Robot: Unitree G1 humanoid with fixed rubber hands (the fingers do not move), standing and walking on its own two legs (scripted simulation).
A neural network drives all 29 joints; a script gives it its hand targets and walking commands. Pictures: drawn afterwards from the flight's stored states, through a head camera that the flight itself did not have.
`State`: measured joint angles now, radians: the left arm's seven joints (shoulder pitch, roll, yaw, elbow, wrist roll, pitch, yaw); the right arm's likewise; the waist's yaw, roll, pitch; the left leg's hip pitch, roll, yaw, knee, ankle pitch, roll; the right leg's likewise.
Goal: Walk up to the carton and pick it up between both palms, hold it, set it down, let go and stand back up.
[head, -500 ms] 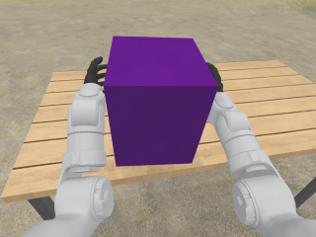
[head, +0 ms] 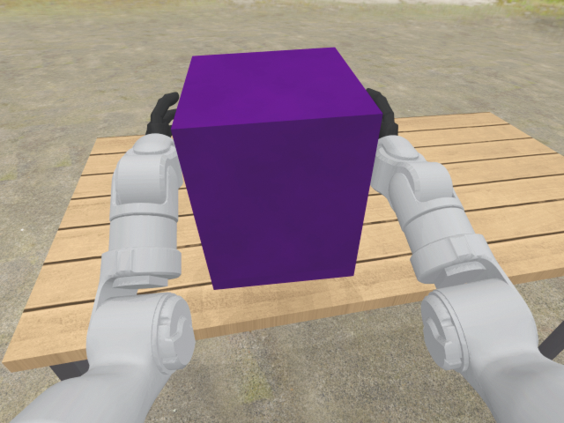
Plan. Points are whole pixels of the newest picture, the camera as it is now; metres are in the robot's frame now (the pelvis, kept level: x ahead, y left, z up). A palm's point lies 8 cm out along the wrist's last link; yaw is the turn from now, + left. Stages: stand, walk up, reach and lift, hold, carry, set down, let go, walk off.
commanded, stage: reach and lift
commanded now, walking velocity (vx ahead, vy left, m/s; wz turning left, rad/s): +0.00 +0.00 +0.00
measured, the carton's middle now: (274, 168) +0.39 +0.00 +0.22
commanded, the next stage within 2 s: hold in 0.48 s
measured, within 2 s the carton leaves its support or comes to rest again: neither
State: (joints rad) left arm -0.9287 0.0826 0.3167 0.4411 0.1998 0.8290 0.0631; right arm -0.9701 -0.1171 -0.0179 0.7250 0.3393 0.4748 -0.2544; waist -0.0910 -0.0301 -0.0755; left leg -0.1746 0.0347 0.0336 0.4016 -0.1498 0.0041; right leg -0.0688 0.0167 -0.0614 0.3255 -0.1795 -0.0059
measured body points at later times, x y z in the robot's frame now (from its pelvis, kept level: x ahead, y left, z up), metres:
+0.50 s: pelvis +0.00 +0.01 +0.00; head -0.07 +0.03 +0.44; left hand +0.40 +0.16 +0.27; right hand +0.39 -0.14 +0.28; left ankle +0.05 +0.11 -0.75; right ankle +0.00 -0.11 -0.75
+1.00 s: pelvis +0.00 +0.00 +0.00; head -0.08 +0.02 +0.44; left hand +0.39 +0.16 +0.30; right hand +0.39 -0.14 +0.31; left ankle +0.05 +0.11 -0.75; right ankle +0.00 -0.11 -0.75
